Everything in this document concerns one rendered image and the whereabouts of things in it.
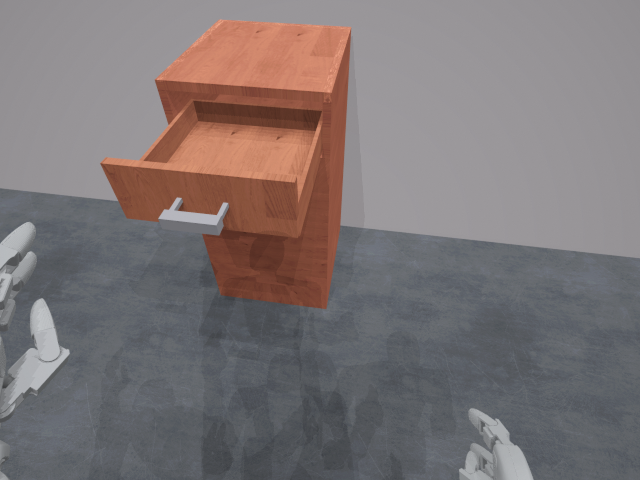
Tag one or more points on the cabinet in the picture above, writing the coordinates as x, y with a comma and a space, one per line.
283, 64

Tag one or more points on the left robot hand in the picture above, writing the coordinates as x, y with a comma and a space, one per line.
36, 368

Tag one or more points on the handle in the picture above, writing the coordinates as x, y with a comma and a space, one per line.
173, 219

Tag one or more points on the drawer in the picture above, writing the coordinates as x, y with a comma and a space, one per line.
260, 159

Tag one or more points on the right robot hand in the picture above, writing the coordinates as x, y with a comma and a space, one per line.
507, 461

